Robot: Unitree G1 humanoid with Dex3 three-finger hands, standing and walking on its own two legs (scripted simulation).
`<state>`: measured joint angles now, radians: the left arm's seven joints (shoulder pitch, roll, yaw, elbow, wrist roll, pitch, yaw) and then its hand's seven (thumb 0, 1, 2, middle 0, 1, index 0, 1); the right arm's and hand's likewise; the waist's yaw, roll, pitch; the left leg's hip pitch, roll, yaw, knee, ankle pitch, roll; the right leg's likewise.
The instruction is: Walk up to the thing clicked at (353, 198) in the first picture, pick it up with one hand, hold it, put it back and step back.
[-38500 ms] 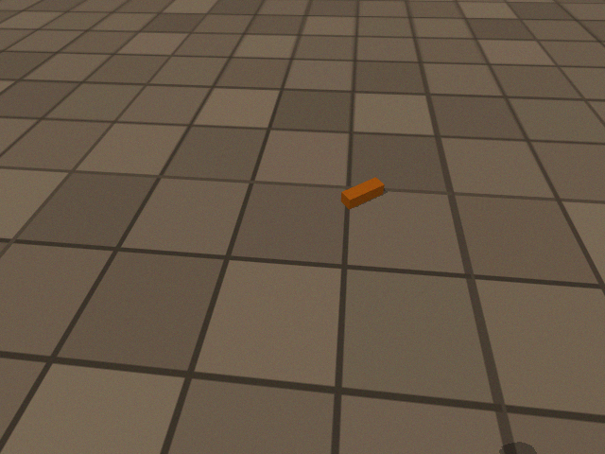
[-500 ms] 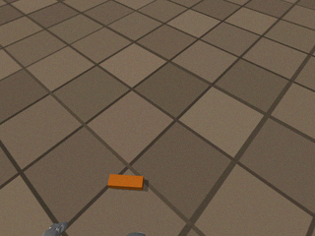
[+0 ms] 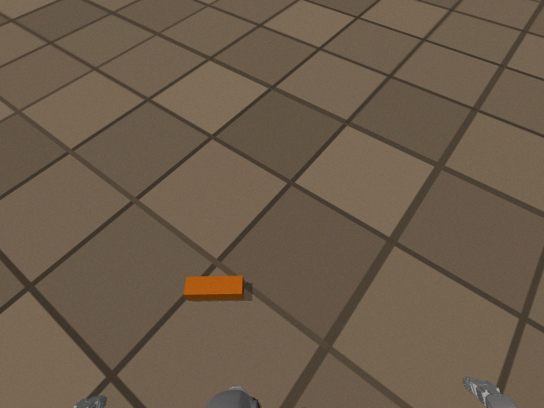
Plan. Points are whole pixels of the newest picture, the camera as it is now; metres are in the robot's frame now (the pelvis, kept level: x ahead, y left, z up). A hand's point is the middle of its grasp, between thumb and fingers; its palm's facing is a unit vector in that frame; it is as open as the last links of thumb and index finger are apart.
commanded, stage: step back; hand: left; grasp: from above
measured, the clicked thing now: (215, 288) +0.56 +0.26 -0.72
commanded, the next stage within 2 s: none
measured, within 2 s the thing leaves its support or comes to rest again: neither
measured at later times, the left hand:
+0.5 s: hand out of the picture -0.02 +0.28 -0.14, palm faces +0.09 -0.93 -0.37, open 7.4 cm
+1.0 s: hand out of the picture -0.21 +0.24 -0.13, palm faces +0.07 -0.90 -0.44, open 7.4 cm
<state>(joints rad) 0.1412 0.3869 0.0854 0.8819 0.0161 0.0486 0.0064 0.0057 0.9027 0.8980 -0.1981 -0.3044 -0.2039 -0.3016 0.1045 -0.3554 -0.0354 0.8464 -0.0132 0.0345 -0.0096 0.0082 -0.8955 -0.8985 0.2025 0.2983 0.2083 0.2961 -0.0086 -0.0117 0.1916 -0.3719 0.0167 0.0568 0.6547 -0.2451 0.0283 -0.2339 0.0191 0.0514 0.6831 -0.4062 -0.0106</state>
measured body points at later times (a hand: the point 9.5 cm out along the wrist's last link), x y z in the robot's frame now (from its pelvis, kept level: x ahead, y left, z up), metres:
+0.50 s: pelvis -0.13 +0.00 +0.01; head -0.08 +0.03 +0.45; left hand -0.03 +0.32 -0.11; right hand -0.02 -0.30 -0.10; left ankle -0.12 +0.11 -0.72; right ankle -0.12 -0.14 -0.64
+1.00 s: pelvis -0.29 -0.04 +0.00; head -0.24 -0.05 +0.45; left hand -0.21 +0.28 -0.10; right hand -0.18 -0.36 -0.12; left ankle -0.33 +0.08 -0.69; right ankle -0.23 -0.17 -0.72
